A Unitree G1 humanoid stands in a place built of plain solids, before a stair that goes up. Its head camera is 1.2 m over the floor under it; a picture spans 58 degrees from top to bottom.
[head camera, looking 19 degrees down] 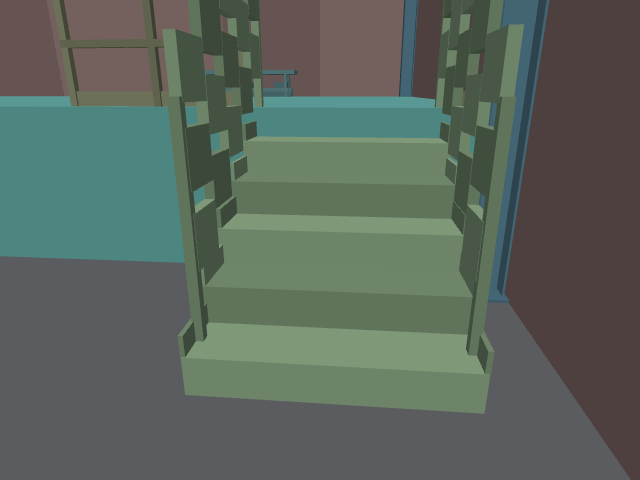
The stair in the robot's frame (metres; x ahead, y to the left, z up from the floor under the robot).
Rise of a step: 0.18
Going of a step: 0.28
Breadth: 1.22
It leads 5 degrees to the right of straight ahead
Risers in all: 6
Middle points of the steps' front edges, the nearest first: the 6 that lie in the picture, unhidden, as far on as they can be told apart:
1.44 -0.04 0.18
1.72 -0.07 0.37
2.01 -0.09 0.55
2.29 -0.12 0.73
2.58 -0.15 0.92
2.86 -0.17 1.10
